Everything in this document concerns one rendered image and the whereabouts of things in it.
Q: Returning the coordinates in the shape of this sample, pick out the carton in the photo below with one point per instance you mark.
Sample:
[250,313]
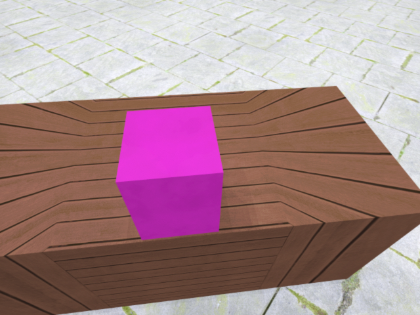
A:
[170,172]

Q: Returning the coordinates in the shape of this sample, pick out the pedestal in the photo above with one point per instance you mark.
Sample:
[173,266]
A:
[309,194]

